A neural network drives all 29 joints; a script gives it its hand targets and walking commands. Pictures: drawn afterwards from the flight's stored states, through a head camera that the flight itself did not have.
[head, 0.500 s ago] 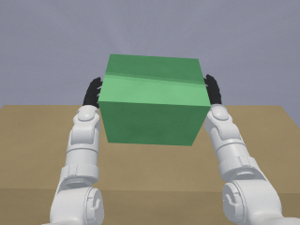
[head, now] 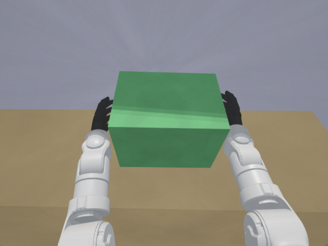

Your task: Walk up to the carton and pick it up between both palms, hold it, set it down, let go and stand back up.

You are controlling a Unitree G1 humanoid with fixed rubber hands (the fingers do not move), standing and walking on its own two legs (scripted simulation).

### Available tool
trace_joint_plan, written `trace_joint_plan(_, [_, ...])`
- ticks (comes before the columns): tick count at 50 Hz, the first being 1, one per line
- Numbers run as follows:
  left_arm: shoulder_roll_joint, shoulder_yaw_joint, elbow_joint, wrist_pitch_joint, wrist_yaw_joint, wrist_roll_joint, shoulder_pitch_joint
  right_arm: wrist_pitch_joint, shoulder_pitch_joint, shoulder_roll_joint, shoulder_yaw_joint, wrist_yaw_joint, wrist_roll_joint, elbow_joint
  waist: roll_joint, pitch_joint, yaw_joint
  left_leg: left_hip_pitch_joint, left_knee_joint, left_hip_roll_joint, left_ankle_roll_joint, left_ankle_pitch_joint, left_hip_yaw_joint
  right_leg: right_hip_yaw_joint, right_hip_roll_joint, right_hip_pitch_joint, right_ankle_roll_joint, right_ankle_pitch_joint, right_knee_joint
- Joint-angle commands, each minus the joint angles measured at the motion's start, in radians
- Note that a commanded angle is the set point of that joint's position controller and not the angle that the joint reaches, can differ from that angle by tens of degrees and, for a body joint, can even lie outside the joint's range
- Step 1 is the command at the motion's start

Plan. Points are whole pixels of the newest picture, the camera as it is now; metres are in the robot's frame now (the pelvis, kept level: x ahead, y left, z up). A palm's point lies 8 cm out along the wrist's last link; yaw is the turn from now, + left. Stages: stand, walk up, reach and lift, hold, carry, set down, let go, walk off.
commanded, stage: set down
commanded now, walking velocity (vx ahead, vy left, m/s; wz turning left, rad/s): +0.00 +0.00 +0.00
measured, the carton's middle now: (166, 121) +0.38 +0.02 +0.13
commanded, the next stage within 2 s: none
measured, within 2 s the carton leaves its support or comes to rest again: neither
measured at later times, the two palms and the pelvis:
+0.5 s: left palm (107, 136) +0.36 +0.17 +0.10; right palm (232, 129) +0.38 -0.16 +0.09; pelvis +0.01 +0.00 +0.00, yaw +0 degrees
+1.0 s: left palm (111, 144) +0.36 +0.17 +0.06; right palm (228, 133) +0.40 -0.16 +0.06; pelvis +0.03 +0.00 +0.00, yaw +0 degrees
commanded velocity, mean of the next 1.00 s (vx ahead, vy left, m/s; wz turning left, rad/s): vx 0.00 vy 0.00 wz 0.00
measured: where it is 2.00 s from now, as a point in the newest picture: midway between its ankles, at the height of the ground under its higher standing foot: outside the picture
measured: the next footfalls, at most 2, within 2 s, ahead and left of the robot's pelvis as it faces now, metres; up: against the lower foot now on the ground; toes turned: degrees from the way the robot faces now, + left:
none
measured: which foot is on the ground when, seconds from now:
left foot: down 0.00-1.00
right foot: down 0.00-1.00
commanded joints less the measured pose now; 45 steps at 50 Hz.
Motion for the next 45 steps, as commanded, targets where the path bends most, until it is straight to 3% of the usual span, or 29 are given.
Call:
trace_joint_plan(1, [-0.658, -0.515, -0.211, -0.079, -0.052, -0.053, -0.690, -0.105, -0.669, 0.533, 0.374, 0.176, -0.009, -0.183, 0.056, -0.362, -0.001, 0.201, -0.094, -0.002, -0.070, 0.415, -0.023, -0.083, 0.039, 0.217, -0.017, 0.197, -0.130])
trace_joint_plan(2, [-0.646, -0.495, -0.168, -0.083, -0.050, -0.044, -0.683, -0.107, -0.667, 0.527, 0.370, 0.186, -0.020, -0.173, 0.043, -0.335, 0.021, 0.167, -0.103, -0.004, -0.063, 0.387, -0.021, -0.082, 0.037, 0.220, -0.018, 0.177, -0.134])
trace_joint_plan(3, [-0.660, -0.501, -0.176, -0.092, -0.052, -0.048, -0.710, -0.123, -0.668, 0.523, 0.353, 0.189, -0.024, -0.175, 0.066, -0.364, 0.003, 0.182, -0.107, -0.004, -0.067, 0.381, -0.020, -0.089, 0.038, 0.214, -0.016, 0.169, -0.125])
trace_joint_plan(4, [-0.640, -0.500, -0.165, -0.090, -0.048, -0.050, -0.717, -0.126, -0.705, 0.519, 0.351, 0.197, -0.018, -0.178, 0.048, -0.366, 0.029, 0.160, -0.117, -0.001, -0.060, 0.330, -0.016, -0.083, 0.034, 0.198, -0.011, 0.117, -0.131])
trace_joint_plan(5, [-0.662, -0.490, -0.136, -0.094, -0.045, -0.042, -0.704, -0.138, -0.717, 0.507, 0.327, 0.202, -0.037, -0.199, 0.051, -0.369, 0.011, 0.174, -0.119, 0.000, -0.065, 0.320, -0.021, -0.093, 0.037, 0.176, -0.018, 0.112, -0.132])
trace_joint_plan(6, [-0.642, -0.471, -0.090, -0.098, -0.045, -0.035, -0.704, -0.146, -0.755, 0.507, 0.333, 0.199, -0.032, -0.208, 0.043, -0.388, 0.046, 0.159, -0.120, -0.005, -0.053, 0.309, -0.011, -0.088, 0.030, 0.172, -0.013, 0.101, -0.138])
trace_joint_plan(7, [-0.648, -0.463, -0.085, -0.108, -0.041, -0.043, -0.704, -0.147, -0.710, 0.496, 0.317, 0.205, -0.049, -0.176, 0.029, -0.352, 0.024, 0.167, -0.133, 0.003, -0.054, 0.287, -0.011, -0.095, 0.037, 0.151, -0.017, 0.085, -0.149])
trace_joint_plan(9, [-0.653, -0.437, -0.035, -0.114, -0.040, -0.015, -0.673, -0.149, -0.685, 0.490, 0.286, 0.222, -0.056, -0.097, 0.044, -0.299, 0.032, 0.148, -0.149, 0.004, -0.058, 0.250, -0.004, -0.091, 0.031, 0.132, -0.020, 0.046, -0.150])
trace_joint_plan(11, [-0.653, -0.452, -0.092, -0.140, -0.036, -0.030, -0.689, -0.179, -0.707, 0.497, 0.309, 0.221, -0.064, -0.161, 0.025, -0.393, 0.056, 0.169, -0.134, 0.006, -0.054, 0.323, -0.005, -0.098, 0.040, 0.160, -0.012, 0.119, -0.137])
trace_joint_plan(13, [-0.663, -0.461, -0.057, -0.151, -0.025, -0.025, -0.678, -0.187, -0.704, 0.473, 0.285, 0.227, -0.072, -0.131, 0.040, -0.387, 0.047, 0.182, -0.126, 0.009, -0.064, 0.348, -0.001, -0.096, 0.039, 0.116, -0.020, 0.109, -0.138])
trace_joint_plan(15, [-0.631, -0.404, -0.010, -0.146, -0.027, 0.001, -0.639, -0.187, -0.694, 0.468, 0.303, 0.234, -0.060, -0.118, 0.037, -0.309, 0.080, 0.152, -0.143, 0.009, -0.057, 0.319, 0.007, -0.090, 0.035, 0.150, -0.021, 0.097, -0.150])
trace_joint_plan(18, [-0.636, -0.456, -0.052, -0.172, -0.014, -0.023, -0.684, -0.205, -0.676, 0.463, 0.276, 0.240, -0.065, -0.084, 0.030, -0.368, 0.046, 0.169, -0.134, 0.015, -0.056, 0.309, -0.009, -0.102, 0.037, 0.100, -0.020, 0.094, -0.140])
trace_joint_plan(20, [-0.631, -0.447, -0.039, -0.190, -0.004, -0.018, -0.682, -0.212, -0.679, 0.476, 0.294, 0.247, -0.054, -0.067, 0.049, -0.376, 0.083, 0.174, -0.124, 0.011, -0.063, 0.375, 0.007, -0.093, 0.035, 0.104, -0.027, 0.130, -0.143])
trace_joint_plan(23, [-0.656, -0.426, -0.019, -0.205, 0.012, -0.003, -0.634, -0.224, -0.665, 0.464, 0.294, 0.253, -0.074, -0.071, 0.036, -0.392, 0.094, 0.187, -0.115, 0.020, -0.065, 0.417, 0.010, -0.095, 0.045, 0.085, -0.027, 0.138, -0.141])
trace_joint_plan(26, [-0.673, -0.486, -0.048, -0.224, 0.016, -0.019, -0.630, -0.249, -0.654, 0.477, 0.301, 0.254, -0.047, -0.058, 0.062, -0.428, 0.072, 0.239, -0.080, 0.027, -0.083, 0.519, -0.005, -0.105, 0.050, 0.072, -0.033, 0.182, -0.134])
trace_joint_plan(27, [-0.658, -0.442, -0.004, -0.218, 0.022, 0.006, -0.591, -0.239, -0.647, 0.439, 0.291, 0.262, -0.058, -0.058, 0.061, -0.403, 0.092, 0.238, -0.080, 0.031, -0.085, 0.517, -0.009, -0.106, 0.059, 0.042, -0.037, 0.154, -0.144])
trace_joint_plan(31, [-0.675, -0.475, -0.025, -0.241, 0.040, -0.002, -0.595, -0.257, -0.585, 0.414, 0.249, 0.266, -0.083, 0.005, 0.080, -0.417, 0.061, 0.307, -0.056, 0.043, -0.101, 0.615, -0.022, -0.103, 0.061, -0.016, -0.047, 0.159, -0.158])
trace_joint_plan(33, [-0.666, -0.457, -0.023, -0.253, 0.043, 0.005, -0.573, -0.265, -0.581, 0.441, 0.270, 0.270, -0.063, 0.009, 0.082, -0.402, 0.094, 0.268, -0.058, 0.038, -0.097, 0.609, -0.006, -0.099, 0.065, 0.013, -0.050, 0.185, -0.148])
trace_joint_plan(34, [-0.665, -0.477, -0.036, -0.257, 0.048, 0.000, -0.557, -0.273, -0.582, 0.431, 0.280, 0.270, -0.054, 0.002, 0.085, -0.398, 0.090, 0.283, -0.048, 0.044, -0.099, 0.653, -0.012, -0.091, 0.056, 0.006, -0.054, 0.195, -0.150])
trace_joint_plan(35, [-0.683, -0.487, -0.038, -0.262, 0.054, -0.006, -0.579, -0.272, -0.545, 0.421, 0.239, 0.270, -0.080, 0.066, 0.118, -0.398, 0.061, 0.308, -0.046, 0.045, -0.110, 0.673, -0.016, -0.100, 0.059, -0.018, -0.055, 0.192, -0.155])
trace_joint_plan(36, [-0.663, -0.482, -0.052, -0.271, 0.052, -0.001, -0.572, -0.280, -0.557, 0.442, 0.275, 0.268, -0.063, 0.035, 0.096, -0.407, 0.097, 0.285, -0.045, 0.043, -0.106, 0.673, -0.001, -0.095, 0.059, -0.002, -0.055, 0.195, -0.152])
trace_joint_plan(37, [-0.708, -0.534, -0.060, -0.288, 0.065, -0.030, -0.618, -0.296, -0.578, 0.445, 0.272, 0.270, -0.061, 0.003, 0.108, -0.474, 0.062, 0.323, -0.035, 0.048, -0.114, 0.685, -0.016, -0.107, 0.064, -0.053, -0.055, 0.201, -0.145])
trace_joint_plan(38, [-0.697, -0.517, -0.054, -0.293, 0.070, -0.022, -0.559, -0.305, -0.590, 0.445, 0.301, 0.266, -0.049, -0.025, 0.093, -0.478, 0.109, 0.305, -0.020, 0.048, -0.110, 0.713, -0.016, -0.096, 0.063, -0.023, -0.056, 0.224, -0.142])
trace_joint_plan(39, [-0.690, -0.511, -0.035, -0.300, 0.076, -0.022, -0.564, -0.303, -0.582, 0.451, 0.305, 0.265, -0.045, -0.020, 0.089, -0.465, 0.100, 0.295, -0.016, 0.048, -0.111, 0.744, -0.008, -0.092, 0.062, -0.016, -0.057, 0.256, -0.136])
trace_joint_plan(40, [-0.681, -0.501, -0.021, -0.301, 0.073, -0.002, -0.535, -0.305, -0.554, 0.433, 0.296, 0.262, -0.056, 0.002, 0.088, -0.445, 0.087, 0.291, -0.015, 0.045, -0.111, 0.746, -0.017, -0.090, 0.066, 0.005, -0.053, 0.268, -0.140])
trace_joint_plan(41, [-0.664, -0.493, -0.010, -0.304, 0.072, 0.001, -0.547, -0.302, -0.558, 0.438, 0.303, 0.264, -0.052, 0.015, 0.084, -0.422, 0.111, 0.255, -0.020, 0.045, -0.105, 0.703, -0.011, -0.079, 0.057, 0.014, -0.062, 0.266, -0.142])
trace_joint_plan(42, [-0.675, -0.477, 0.012, -0.308, 0.072, 0.000, -0.520, -0.290, -0.503, 0.434, 0.273, 0.266, -0.068, 0.056, 0.075, -0.406, 0.078, 0.245, -0.031, 0.043, -0.099, 0.667, -0.009, -0.089, 0.062, 0.009, -0.055, 0.252, -0.138])
trace_joint_plan(43, [-0.668, -0.455, 0.031, -0.307, 0.066, 0.008, -0.511, -0.292, -0.533, 0.434, 0.278, 0.262, -0.081, 0.037, 0.038, -0.410, 0.101, 0.218, -0.032, 0.042, -0.089, 0.636, -0.006, -0.081, 0.058, 0.019, -0.049, 0.257, -0.134])
trace_joint_plan(45, [-0.663, -0.462, 0.003, -0.329, 0.065, -0.001, -0.556, -0.293, -0.525, 0.453, 0.288, 0.264, -0.088, 0.056, 0.040, -0.398, 0.095, 0.196, -0.043, 0.038, -0.089, 0.633, 0.006, -0.074, 0.048, 0.034, -0.043, 0.284, -0.117])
